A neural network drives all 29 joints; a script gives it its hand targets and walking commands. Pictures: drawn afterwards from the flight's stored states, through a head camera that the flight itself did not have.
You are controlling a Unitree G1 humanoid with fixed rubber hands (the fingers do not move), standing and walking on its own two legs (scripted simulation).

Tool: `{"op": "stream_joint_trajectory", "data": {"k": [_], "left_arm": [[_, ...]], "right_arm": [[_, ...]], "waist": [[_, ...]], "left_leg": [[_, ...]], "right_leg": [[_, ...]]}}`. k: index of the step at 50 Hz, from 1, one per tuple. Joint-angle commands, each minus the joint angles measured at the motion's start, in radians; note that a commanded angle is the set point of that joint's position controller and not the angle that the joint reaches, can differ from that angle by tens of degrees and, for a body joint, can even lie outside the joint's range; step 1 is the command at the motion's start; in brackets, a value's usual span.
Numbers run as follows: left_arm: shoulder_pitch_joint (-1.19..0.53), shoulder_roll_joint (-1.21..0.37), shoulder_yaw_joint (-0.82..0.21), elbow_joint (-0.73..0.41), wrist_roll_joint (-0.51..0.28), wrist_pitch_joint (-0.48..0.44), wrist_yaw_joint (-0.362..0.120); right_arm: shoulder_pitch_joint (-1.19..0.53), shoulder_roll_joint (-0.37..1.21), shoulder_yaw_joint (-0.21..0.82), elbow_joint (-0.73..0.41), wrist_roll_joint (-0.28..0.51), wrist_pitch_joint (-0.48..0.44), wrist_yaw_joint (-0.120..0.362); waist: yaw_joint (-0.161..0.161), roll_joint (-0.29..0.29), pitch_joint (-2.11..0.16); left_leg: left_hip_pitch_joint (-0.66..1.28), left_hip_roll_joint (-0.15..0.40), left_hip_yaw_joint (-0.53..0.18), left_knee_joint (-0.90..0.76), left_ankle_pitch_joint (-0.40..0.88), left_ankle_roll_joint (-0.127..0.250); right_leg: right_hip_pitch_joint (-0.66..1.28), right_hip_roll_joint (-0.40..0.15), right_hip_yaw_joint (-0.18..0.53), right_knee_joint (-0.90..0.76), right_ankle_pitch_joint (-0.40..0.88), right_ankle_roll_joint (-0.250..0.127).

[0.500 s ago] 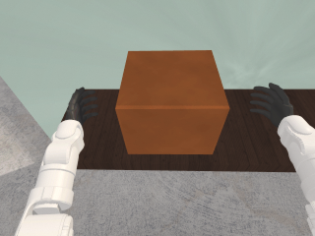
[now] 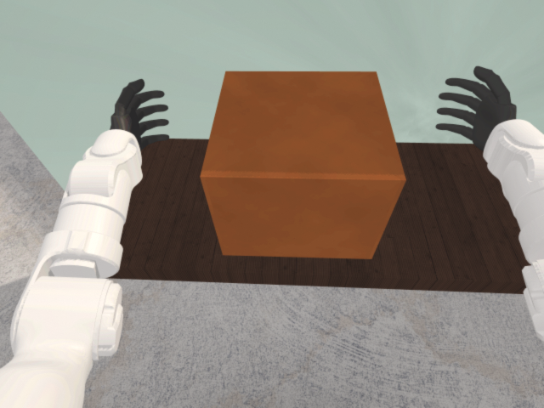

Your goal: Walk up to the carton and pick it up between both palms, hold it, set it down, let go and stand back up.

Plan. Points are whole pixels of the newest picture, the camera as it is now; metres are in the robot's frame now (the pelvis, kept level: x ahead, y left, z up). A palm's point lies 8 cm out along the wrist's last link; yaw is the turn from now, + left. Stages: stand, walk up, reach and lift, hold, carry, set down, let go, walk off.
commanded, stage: reach and lift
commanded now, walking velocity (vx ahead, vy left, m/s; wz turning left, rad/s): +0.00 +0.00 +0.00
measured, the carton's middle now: (298, 164) +0.53 +0.02 +0.02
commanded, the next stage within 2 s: none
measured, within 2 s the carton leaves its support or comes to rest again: neither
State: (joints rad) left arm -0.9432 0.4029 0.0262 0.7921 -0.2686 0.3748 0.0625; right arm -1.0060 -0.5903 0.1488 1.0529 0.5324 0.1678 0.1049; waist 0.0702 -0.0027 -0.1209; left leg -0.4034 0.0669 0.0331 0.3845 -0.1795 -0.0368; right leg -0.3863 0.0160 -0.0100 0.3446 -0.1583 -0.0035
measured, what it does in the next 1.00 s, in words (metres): stands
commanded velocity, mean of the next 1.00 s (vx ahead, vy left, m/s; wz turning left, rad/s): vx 0.00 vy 0.00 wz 0.00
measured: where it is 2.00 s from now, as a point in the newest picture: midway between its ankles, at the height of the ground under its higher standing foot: outside the picture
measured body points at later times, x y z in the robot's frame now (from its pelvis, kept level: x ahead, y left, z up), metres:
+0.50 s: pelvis -0.01 -0.01 -0.01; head +0.06 +0.00 +0.44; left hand +0.48 +0.26 +0.20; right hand +0.51 -0.23 +0.22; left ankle -0.01 +0.14 -0.74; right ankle -0.01 -0.12 -0.74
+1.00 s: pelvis -0.01 -0.01 -0.02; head +0.10 +0.00 +0.41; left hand +0.48 +0.24 +0.09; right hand +0.51 -0.23 +0.11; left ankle -0.01 +0.14 -0.74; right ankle -0.01 -0.12 -0.74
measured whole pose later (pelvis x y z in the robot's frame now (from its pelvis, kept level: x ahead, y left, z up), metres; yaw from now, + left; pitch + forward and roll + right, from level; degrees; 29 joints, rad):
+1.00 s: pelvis -0.01 -0.01 -0.02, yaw +0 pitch +28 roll -1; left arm -1.22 0.38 -0.17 1.42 -0.39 -0.13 0.04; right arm -1.22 -0.49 0.23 1.43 0.53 -0.12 0.08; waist 0.06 -0.03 -0.27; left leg -0.81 0.08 0.01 0.49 -0.17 -0.05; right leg -0.80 0.03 -0.03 0.47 -0.16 -0.02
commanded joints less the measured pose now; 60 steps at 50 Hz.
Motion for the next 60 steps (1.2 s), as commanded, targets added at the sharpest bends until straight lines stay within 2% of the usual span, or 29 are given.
{"op": "stream_joint_trajectory", "data": {"k": [1,4,8,11,13,16,17,19,22,24,27,31,35,37,39,40,42,46,49,53,55,57,60], "left_arm": [[-0.453,0.152,0.006,-0.056,-0.017,-0.037,0.001],[-0.525,0.153,-0.015,-0.042,-0.028,-0.048,0.009],[-0.572,0.164,-0.033,0.091,-0.035,-0.057,0.005],[-0.639,0.178,-0.056,0.137,-0.063,-0.089,0.006],[-0.697,0.195,-0.067,0.144,-0.075,-0.113,0.007],[-0.744,0.198,-0.099,0.246,-0.091,-0.126,0.004],[-0.757,0.199,-0.107,0.267,-0.103,-0.134,0.003],[-0.794,0.194,-0.138,0.295,-0.119,-0.152,0.002],[-0.801,0.200,-0.158,0.376,-0.135,-0.185,-0.008],[-0.808,0.187,-0.181,0.419,-0.134,-0.205,-0.014],[-0.798,0.176,-0.185,0.419,-0.126,-0.234,-0.016],[-0.755,0.159,-0.187,0.474,-0.111,-0.292,-0.029],[-0.740,0.145,-0.183,0.474,-0.104,-0.378,-0.026],[-0.740,0.149,-0.182,0.475,-0.109,-0.417,-0.027],[-0.759,0.146,-0.189,0.447,-0.114,-0.450,-0.021],[-0.751,0.137,-0.193,0.471,-0.113,-0.462,-0.019],[-0.754,0.124,-0.194,0.455,-0.116,-0.488,-0.015],[-0.730,0.126,-0.189,0.533,-0.119,-0.528,-0.020],[-0.733,0.122,-0.182,0.514,-0.116,-0.558,-0.019],[-0.690,0.110,-0.178,0.593,-0.110,-0.583,-0.028],[-0.698,0.108,-0.176,0.577,-0.109,-0.602,-0.029],[-0.690,0.110,-0.171,0.578,-0.114,-0.615,-0.030],[-0.686,0.093,-0.181,0.571,-0.116,-0.618,-0.032]], "right_arm": [[-0.452,-0.188,-0.032,-0.063,0.009,-0.018,-0.005],[-0.511,-0.207,-0.039,-0.032,0.011,-0.025,-0.004],[-0.568,-0.200,-0.009,0.061,0.017,-0.017,-0.002],[-0.631,-0.187,0.016,0.067,0.031,-0.024,-0.002],[-0.676,-0.183,0.030,0.067,0.048,-0.031,-0.001],[-0.710,-0.181,0.049,0.156,0.057,-0.018,0.004],[-0.726,-0.178,0.049,0.154,0.054,-0.020,0.005],[-0.746,-0.178,0.047,0.174,0.052,-0.026,0.007],[-0.764,-0.163,0.066,0.205,0.053,-0.035,0.007],[-0.757,-0.160,0.071,0.249,0.053,-0.042,0.009],[-0.738,-0.159,0.074,0.256,0.055,-0.072,0.009],[-0.694,-0.125,0.087,0.298,0.052,-0.117,0.005],[-0.671,-0.110,0.078,0.273,0.032,-0.192,-0.004],[-0.672,-0.101,0.080,0.257,0.028,-0.221,-0.010],[-0.674,-0.109,0.061,0.237,0.023,-0.249,-0.015],[-0.664,-0.106,0.060,0.262,0.019,-0.257,-0.015],[-0.657,-0.110,0.052,0.261,0.014,-0.283,-0.015],[-0.659,-0.107,0.057,0.280,0.001,-0.311,-0.024],[-0.660,-0.108,0.060,0.253,0.005,-0.339,-0.027],[-0.627,-0.077,0.094,0.306,0.014,-0.349,-0.021],[-0.626,-0.069,0.096,0.287,0.017,-0.365,-0.021],[-0.627,-0.065,0.108,0.270,0.020,-0.375,-0.021],[-0.621,-0.063,0.114,0.284,0.032,-0.379,-0.019]], "waist": [[-0.008,-0.032,-0.539],[-0.010,-0.007,-0.606],[-0.008,-0.028,-0.590],[0.000,-0.055,-0.613],[0.010,-0.040,-0.664],[-0.002,-0.029,-0.646],[0.001,-0.040,-0.649],[-0.009,-0.025,-0.666],[-0.006,-0.055,-0.651],[-0.014,-0.038,-0.650],[-0.014,-0.017,-0.685],[-0.010,-0.019,-0.647],[-0.004,-0.018,-0.693],[-0.006,-0.035,-0.734],[-0.009,-0.006,-0.799],[-0.011,-0.001,-0.798],[-0.012,0.011,-0.854],[-0.018,-0.030,-0.874],[-0.006,-0.028,-0.926],[0.004,-0.059,-0.868],[0.007,-0.050,-0.883],[0.013,-0.076,-0.900],[0.013,-0.061,-0.894]], "left_leg": [[0.180,-0.070,0.009,0.023,0.328,0.001],[0.212,-0.063,0.007,0.048,0.381,-0.019],[0.153,-0.065,0.006,0.041,0.338,-0.007],[0.101,-0.064,0.011,0.041,0.330,0.002],[0.084,-0.064,0.013,0.045,0.345,0.000],[0.066,-0.060,0.009,0.040,0.300,0.000],[0.050,-0.060,0.011,0.038,0.280,0.003],[0.046,-0.058,0.010,0.040,0.281,-0.003],[0.010,-0.058,0.012,0.039,0.259,0.005],[0.007,-0.054,0.007,0.034,0.257,0.000],[0.035,-0.053,0.011,0.052,0.317,-0.011],[-0.008,-0.055,0.014,0.048,0.292,-0.003],[-0.015,-0.051,0.023,0.071,0.322,-0.009],[-0.049,-0.053,0.027,0.078,0.315,-0.003],[-0.035,-0.050,0.029,0.092,0.330,-0.015],[-0.020,-0.047,0.028,0.101,0.331,-0.019],[-0.002,-0.043,0.032,0.124,0.368,-0.028],[-0.077,-0.047,0.036,0.140,0.334,-0.017],[-0.089,-0.047,0.043,0.154,0.369,-0.026],[-0.161,-0.047,0.049,0.150,0.321,-0.009],[-0.188,-0.049,0.053,0.150,0.329,-0.012],[-0.206,-0.049,0.058,0.160,0.335,-0.006],[-0.205,-0.046,0.054,0.158,0.337,-0.010]], "right_leg": [[0.223,0.042,-0.004,0.038,0.402,0.030],[0.181,0.051,-0.021,0.044,0.423,0.024],[0.185,0.043,-0.014,0.050,0.420,0.026],[0.205,0.041,-0.013,0.068,0.447,0.036],[0.207,0.038,-0.014,0.081,0.467,0.038],[0.171,0.032,-0.012,0.076,0.415,0.029],[0.162,0.031,-0.012,0.075,0.396,0.029],[0.141,0.030,-0.016,0.079,0.388,0.026],[0.144,0.026,-0.016,0.083,0.388,0.031],[0.127,0.025,-0.020,0.083,0.373,0.026],[0.107,0.030,-0.028,0.085,0.401,0.022],[0.097,0.023,-0.027,0.094,0.380,0.029],[0.074,0.027,-0.038,0.111,0.399,0.035],[0.083,0.023,-0.036,0.124,0.412,0.041],[0.049,0.026,-0.043,0.135,0.403,0.039],[0.013,0.028,-0.047,0.131,0.383,0.035],[-0.017,0.034,-0.054,0.141,0.407,0.032],[0.004,0.029,-0.047,0.169,0.430,0.043],[0.009,0.032,-0.050,0.193,0.466,0.049],[0.022,0.024,-0.034,0.206,0.435,0.052],[0.039,0.021,-0.029,0.220,0.460,0.056],[0.049,0.022,-0.027,0.232,0.482,0.062],[0.039,0.021,-0.024,0.235,0.472,0.055]]}}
